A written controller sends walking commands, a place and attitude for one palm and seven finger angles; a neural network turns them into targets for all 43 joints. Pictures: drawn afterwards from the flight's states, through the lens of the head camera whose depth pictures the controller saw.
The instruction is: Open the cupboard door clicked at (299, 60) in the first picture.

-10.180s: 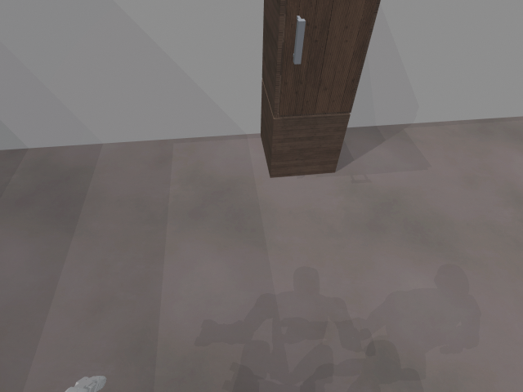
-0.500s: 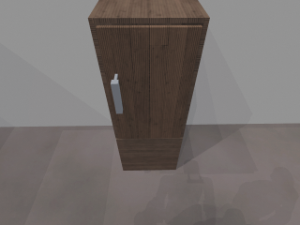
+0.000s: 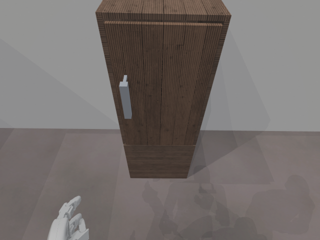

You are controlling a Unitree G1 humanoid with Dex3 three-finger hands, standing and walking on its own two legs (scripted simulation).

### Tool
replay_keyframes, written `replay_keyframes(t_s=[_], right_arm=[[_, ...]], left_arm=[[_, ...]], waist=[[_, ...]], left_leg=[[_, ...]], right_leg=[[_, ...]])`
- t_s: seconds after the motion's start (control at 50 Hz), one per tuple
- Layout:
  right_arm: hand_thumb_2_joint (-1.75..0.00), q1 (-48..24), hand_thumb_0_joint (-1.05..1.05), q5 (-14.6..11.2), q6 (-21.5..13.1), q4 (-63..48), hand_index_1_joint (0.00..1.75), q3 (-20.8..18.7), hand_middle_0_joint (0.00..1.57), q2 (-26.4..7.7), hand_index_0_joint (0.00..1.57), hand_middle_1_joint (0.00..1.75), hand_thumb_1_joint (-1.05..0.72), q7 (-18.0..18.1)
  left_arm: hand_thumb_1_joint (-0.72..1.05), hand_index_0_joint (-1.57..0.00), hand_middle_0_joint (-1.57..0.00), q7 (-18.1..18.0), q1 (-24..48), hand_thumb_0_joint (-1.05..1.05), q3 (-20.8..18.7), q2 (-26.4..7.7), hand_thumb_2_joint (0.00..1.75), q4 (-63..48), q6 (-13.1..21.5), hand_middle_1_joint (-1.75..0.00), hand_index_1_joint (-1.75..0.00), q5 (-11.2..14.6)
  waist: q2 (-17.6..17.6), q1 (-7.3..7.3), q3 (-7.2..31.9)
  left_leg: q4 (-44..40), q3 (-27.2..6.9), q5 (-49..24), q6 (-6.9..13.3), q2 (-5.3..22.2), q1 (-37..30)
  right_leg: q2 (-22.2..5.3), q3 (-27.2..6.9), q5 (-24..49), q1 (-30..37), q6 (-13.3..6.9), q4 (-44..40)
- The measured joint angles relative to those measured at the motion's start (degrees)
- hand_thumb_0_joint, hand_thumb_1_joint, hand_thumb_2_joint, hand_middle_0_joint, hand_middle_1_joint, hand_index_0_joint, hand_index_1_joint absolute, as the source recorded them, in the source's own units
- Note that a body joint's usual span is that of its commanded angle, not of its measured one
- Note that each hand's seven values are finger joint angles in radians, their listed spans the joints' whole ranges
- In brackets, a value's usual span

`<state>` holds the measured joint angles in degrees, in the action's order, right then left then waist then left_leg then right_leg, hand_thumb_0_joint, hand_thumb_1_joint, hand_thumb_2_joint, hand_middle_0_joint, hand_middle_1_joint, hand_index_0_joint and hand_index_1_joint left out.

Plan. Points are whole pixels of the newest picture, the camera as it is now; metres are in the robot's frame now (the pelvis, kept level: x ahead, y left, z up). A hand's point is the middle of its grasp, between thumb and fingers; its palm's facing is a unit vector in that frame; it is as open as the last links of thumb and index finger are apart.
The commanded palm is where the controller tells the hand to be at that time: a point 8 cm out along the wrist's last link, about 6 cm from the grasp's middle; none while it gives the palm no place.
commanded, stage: raise the hand with hooked fingers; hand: left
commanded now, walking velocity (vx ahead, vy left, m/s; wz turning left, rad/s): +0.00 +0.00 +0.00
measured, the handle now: (126, 97) +0.58 +0.16 +0.01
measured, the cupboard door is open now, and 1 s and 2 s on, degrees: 0 0 0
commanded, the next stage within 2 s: move the hooked fingers beside the handle in 1.96 s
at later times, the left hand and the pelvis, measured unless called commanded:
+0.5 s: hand (90, 222) +0.17 +0.17 -0.01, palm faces +0.05 -0.99 -0.13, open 9.9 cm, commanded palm +0.15 +0.24 -0.03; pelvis -0.04 -0.05 -0.10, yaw +1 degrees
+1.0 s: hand (77, 196) +0.22 +0.22 -0.01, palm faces +0.01 -1.00 -0.06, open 12.9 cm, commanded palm +0.20 +0.28 +0.00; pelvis -0.03 -0.01 -0.06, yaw -1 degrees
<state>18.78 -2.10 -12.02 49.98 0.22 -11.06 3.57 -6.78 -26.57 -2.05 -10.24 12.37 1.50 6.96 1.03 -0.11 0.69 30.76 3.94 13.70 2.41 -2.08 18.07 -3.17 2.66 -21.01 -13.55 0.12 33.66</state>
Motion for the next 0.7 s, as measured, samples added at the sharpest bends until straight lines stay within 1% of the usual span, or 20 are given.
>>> replay_keyframes(t_s=[0.04,0.08,0.12,0.16,0.18,0.2,0.24,0.26,0.3,0.32,0.38,0.42,0.46,0.5,0.54,0.58,0.62,0.64,0.66,0.7], right_arm=[[-0.89,-1.7,0.01,0.5,-1.4,-3.3,0.30,-0.6,0.21,-1.2,0.20,0.30,-0.91,-0.1],[-0.89,-4.3,0.01,1.3,-1.9,-6.5,0.30,-1.2,0.21,-1.8,0.20,0.30,-0.91,-0.8],[-0.89,-6.9,0.01,2.1,-2.1,-9.3,0.30,-2.0,0.21,-1.6,0.20,0.30,-0.91,-2.0],[-0.89,-8.9,0.01,2.2,-2.1,-12.3,0.30,-2.8,0.21,-1.6,0.20,0.30,-0.90,-3.2],[-0.89,-9.7,0.01,2.1,-1.9,-13.8,0.30,-3.2,0.21,-1.8,0.20,0.30,-0.90,-3.6],[-0.89,-10.3,0.01,1.9,-1.7,-15.4,0.30,-3.4,0.21,-2.1,0.20,0.30,-0.90,-3.7],[-0.89,-11.1,0.01,1.6,-1.0,-18.1,0.30,-3.8,0.21,-3.0,0.20,0.30,-0.90,-3.5],[-0.89,-11.3,0.01,1.5,-0.8,-19.1,0.30,-4.0,0.21,-3.4,0.20,0.30,-0.90,-3.2],[-0.90,-11.4,0.01,1.4,-0.6,-20.3,0.30,-4.3,0.21,-3.8,0.20,0.30,-0.90,-2.4],[-0.90,-11.3,0.01,1.5,-0.7,-20.5,0.30,-4.3,0.21,-3.8,0.20,0.30,-0.90,-1.9],[-0.90,-10.7,0.01,1.9,-1.3,-19.6,0.30,-3.6,0.20,-3.4,0.20,0.30,-0.90,-0.5],[-0.90,-10.5,0.01,1.9,-1.7,-18.1,0.30,-2.6,0.20,-2.9,0.20,0.30,-0.90,0.1],[-0.90,-10.5,0.01,1.5,-1.9,-16.6,0.30,-1.2,0.20,-2.3,0.20,0.30,-0.90,0.6],[-0.90,-10.2,0.01,0.9,-1.4,-15.6,0.30,0.2,0.21,-1.6,0.20,0.30,-0.90,1.0],[-0.89,-9.4,0.01,0.3,-0.4,-15.3,0.30,1.3,0.21,-0.8,0.20,0.30,-0.90,1.4],[-0.89,-7.9,0.01,-0.1,0.8,-15.6,0.30,2.0,0.21,-0.3,0.20,0.30,-0.90,1.6],[-0.89,-6.1,0.01,-0.2,1.7,-15.8,0.30,1.9,0.21,-0.2,0.20,0.30,-0.90,1.5],[-0.89,-5.1,0.01,-0.1,1.9,-15.9,0.30,1.6,0.21,-0.2,0.20,0.30,-0.90,1.4],[-0.89,-4.0,0.01,0.0,1.9,-15.8,0.30,1.1,0.21,-0.3,0.20,0.30,-0.90,1.3],[-0.89,-2.2,0.01,0.2,1.8,-15.3,0.30,-0.1,0.21,-0.8,0.20,0.30,-0.90,1.0]], left_arm=[[0.86,-0.20,-0.20,1.3,3.5,0.01,-1.4,0.4,0.87,-4.2,5.2,-0.34,-0.34,0.9],[0.82,-0.20,-0.20,4.5,7.1,0.01,-3.6,0.3,0.86,-4.6,12.5,-0.36,-0.36,1.8],[0.79,-0.21,-0.20,9.7,9.1,0.00,-5.6,-0.1,0.84,-4.1,20.3,-0.38,-0.38,3.5],[0.75,-0.21,-0.21,16.4,9.6,0.00,-7.0,-0.5,0.83,-2.8,27.0,-0.41,-0.40,5.3],[0.73,-0.21,-0.21,19.6,9.3,0.00,-7.5,-0.7,0.82,-1.9,28.9,-0.42,-0.42,6.0],[0.70,-0.21,-0.21,22.1,8.6,0.00,-7.9,-0.9,0.81,-1.2,29.6,-0.43,-0.43,6.5],[0.66,-0.22,-0.22,25.2,6.2,0.00,-8.7,-1.2,0.79,-0.4,28.0,-0.46,-0.46,7.5],[0.63,-0.22,-0.22,25.8,4.8,0.00,-9.2,-1.4,0.78,-0.4,26.7,-0.48,-0.47,7.9],[0.59,-0.23,-0.22,25.2,1.9,0.00,-10.3,-1.6,0.76,-1.5,25.2,-0.51,-0.50,8.5],[0.56,-0.23,-0.23,24.3,0.5,0.01,-10.9,-1.6,0.75,-2.8,25.2,-0.52,-0.52,8.7],[0.49,-0.23,-0.23,21.9,-1.4,0.01,-12.3,-2.2,0.72,-8.8,28.3,-0.57,-0.56,9.4],[0.44,-0.23,-0.23,22.2,-0.1,0.01,-12.6,-2.8,0.70,-11.9,31.1,-0.60,-0.59,10.3],[0.40,-0.23,-0.23,24.4,3.3,0.01,-12.5,-3.8,0.68,-12.8,32.1,-0.63,-0.62,11.3],[0.35,-0.24,-0.23,27.5,7.6,0.01,-12.2,-5.5,0.66,-11.2,29.9,-0.66,-0.65,11.7],[0.30,-0.24,-0.24,30.4,11.6,0.01,-11.9,-7.4,0.64,-8.1,24.3,-0.69,-0.68,12.1],[0.26,-0.25,-0.24,31.8,13.8,0.00,-12.4,-8.7,0.62,-5.0,17.5,-0.72,-0.71,12.7],[0.21,-0.25,-0.25,30.9,13.7,0.00,-13.8,-8.9,0.60,-3.4,12.9,-0.75,-0.74,13.4],[0.19,-0.25,-0.25,29.7,13.0,0.00,-14.8,-8.5,0.59,-3.4,12.0,-0.76,-0.76,13.7],[0.17,-0.26,-0.25,28.3,12.1,0.00,-15.8,-8.0,0.58,-3.7,12.0,-0.78,-0.77,13.9],[0.12,-0.26,-0.26,25.5,10.1,0.00,-17.7,-6.7,0.56,-4.7,14.5,-0.81,-0.80,14.0]], waist=[[-1.7,-1.08,1.4],[-2.2,-1.55,3.5],[-1.2,-1.27,5.6],[0.3,-0.72,6.4],[0.8,-0.45,6.5],[1.2,-0.13,6.5],[1.6,0.71,6.5],[1.7,1.20,6.5],[1.3,2.16,6.5],[1.0,2.63,6.4],[0.0,3.89,6.8],[-1.0,4.17,6.9],[-2.2,3.95,6.8],[-3.1,3.26,6.7],[-3.6,2.26,6.2],[-3.8,0.96,5.7],[-3.8,-0.21,5.6],[-3.7,-0.54,5.7],[-3.5,-0.71,5.9],[-3.2,-0.75,6.4]], left_leg=[[3.1,-0.9,0.8,0.0,0.3,3.5],[7.5,-1.0,2.1,-0.3,1.0,9.0],[13.1,-0.5,3.9,-0.9,2.0,15.5],[18.8,-0.4,6.1,-1.3,2.9,21.2],[21.6,-0.6,7.0,-1.8,3.3,23.6],[24.1,-1.0,7.9,-2.0,3.6,25.9],[28.4,-1.8,9.3,-2.6,4.1,29.6],[30.3,-2.3,10.0,-2.7,4.3,31.2],[33.2,-3.6,11.3,-3.1,4.7,33.5],[34.4,-4.3,11.7,-3.4,4.8,34.4],[37.2,-6.3,12.6,-3.8,5.2,36.8],[38.5,-7.4,12.9,-4.0,5.4,37.9],[39.3,-8.1,13.0,-4.0,5.5,38.8],[39.4,-8.1,12.8,-3.9,5.7,39.3],[38.4,-7.6,12.3,-3.8,5.7,38.7],[36.5,-6.7,11.6,-3.8,5.8,37.2],[34.2,-5.6,11.0,-3.9,5.8,35.3],[33.0,-5.0,10.7,-3.8,5.9,34.3],[31.8,-4.4,10.5,-3.8,5.9,33.3],[30.0,-3.5,10.1,-3.5,5.9,31.8]], right_leg=[[0.2,0.9,-0.5,-2.6,0.4,2.0],[0.7,0.9,-1.7,-8.1,0.1,6.3],[1.3,0.3,-3.7,-15.1,-0.6,12.5],[1.9,0.1,-6.0,-20.9,-1.2,18.4],[2.2,0.3,-7.0,-23.3,-1.6,21.2],[2.4,0.6,-8.2,-25.4,-2.1,23.5],[2.7,1.3,-9.9,-28.8,-2.5,27.7],[2.9,1.8,-10.6,-30.1,-2.8,29.3],[3.3,3.0,-11.7,-31.7,-3.5,31.6],[3.6,3.6,-12.1,-32.1,-3.7,32.3],[4.2,5.4,-13.0,-33.4,-4.3,33.9],[4.5,6.5,-13.2,-33.9,-4.6,34.5],[4.7,7.1,-13.3,-34.4,-4.8,34.9],[4.9,7.1,-13.0,-34.9,-4.8,35.0],[4.9,6.6,-12.5,-34.8,-4.6,34.4],[4.8,5.8,-11.8,-33.9,-4.3,33.0],[4.8,4.7,-11.0,-32.6,-3.9,31.1],[4.8,4.1,-10.5,-31.9,-3.7,30.1],[4.8,3.5,-10.2,-31.3,-3.6,29.1],[4.8,2.7,-9.5,-30.2,-3.3,27.4]])
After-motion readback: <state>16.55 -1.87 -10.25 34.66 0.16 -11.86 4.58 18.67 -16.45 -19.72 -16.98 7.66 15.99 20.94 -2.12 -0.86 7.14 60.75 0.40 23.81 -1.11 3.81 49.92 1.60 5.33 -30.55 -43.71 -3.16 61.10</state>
